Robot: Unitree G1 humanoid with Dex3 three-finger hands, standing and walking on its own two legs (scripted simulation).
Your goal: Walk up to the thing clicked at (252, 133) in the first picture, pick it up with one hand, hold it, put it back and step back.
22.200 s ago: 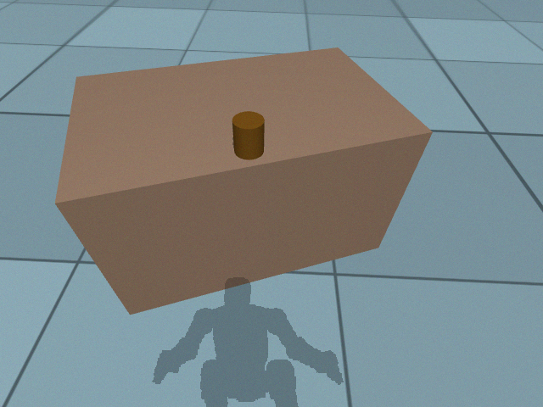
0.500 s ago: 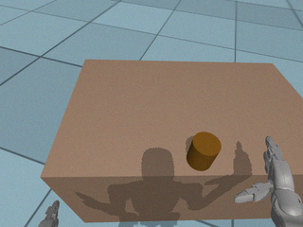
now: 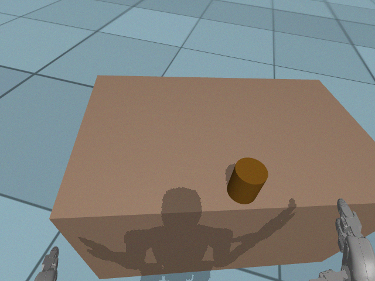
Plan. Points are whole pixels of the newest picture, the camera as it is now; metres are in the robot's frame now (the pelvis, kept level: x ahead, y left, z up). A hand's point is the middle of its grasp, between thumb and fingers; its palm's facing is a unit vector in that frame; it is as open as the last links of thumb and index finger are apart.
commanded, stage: sink last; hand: right
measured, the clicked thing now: (246, 181) +0.41 -0.20 -0.06
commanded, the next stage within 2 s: home in 0.14 s
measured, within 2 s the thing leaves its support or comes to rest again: neither
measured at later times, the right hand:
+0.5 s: hand (298, 272) +0.17 -0.24 -0.02, palm faces +0.22 +0.92 -0.32, open 17.4 cm
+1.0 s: hand (263, 272) +0.18 -0.19 -0.09, palm faces +0.06 +0.97 -0.24, open 17.4 cm
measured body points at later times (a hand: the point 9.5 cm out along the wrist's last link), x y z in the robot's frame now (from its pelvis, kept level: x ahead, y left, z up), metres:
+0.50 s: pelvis -0.01 -0.01 +0.01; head +0.01 +0.00 +0.45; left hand +0.16 +0.22 -0.08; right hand +0.15 -0.28 +0.00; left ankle +0.01 +0.12 -0.72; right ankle -0.03 -0.14 -0.72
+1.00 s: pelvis +0.00 -0.02 +0.01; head +0.03 -0.02 +0.46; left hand +0.15 +0.22 -0.09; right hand +0.18 -0.24 -0.07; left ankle +0.01 +0.12 -0.72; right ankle -0.03 -0.14 -0.72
